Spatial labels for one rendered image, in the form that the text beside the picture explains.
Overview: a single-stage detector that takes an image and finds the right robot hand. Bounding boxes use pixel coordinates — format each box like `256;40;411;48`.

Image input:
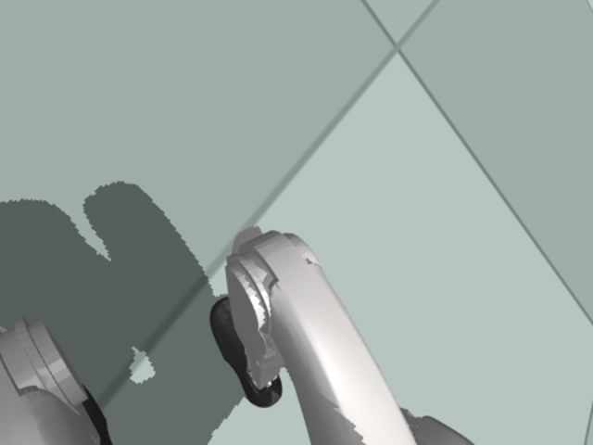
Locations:
399;407;474;445

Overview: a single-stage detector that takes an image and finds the right robot foot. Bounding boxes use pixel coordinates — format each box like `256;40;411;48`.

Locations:
209;297;283;408

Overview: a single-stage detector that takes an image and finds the left robot foot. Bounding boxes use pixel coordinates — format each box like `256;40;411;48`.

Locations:
82;386;113;445

